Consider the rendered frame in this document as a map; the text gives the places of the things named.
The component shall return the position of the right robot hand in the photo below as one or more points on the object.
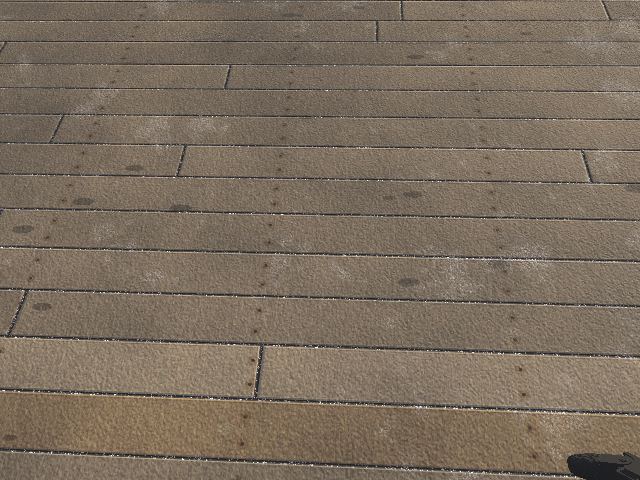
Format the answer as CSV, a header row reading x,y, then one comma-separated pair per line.
x,y
591,466

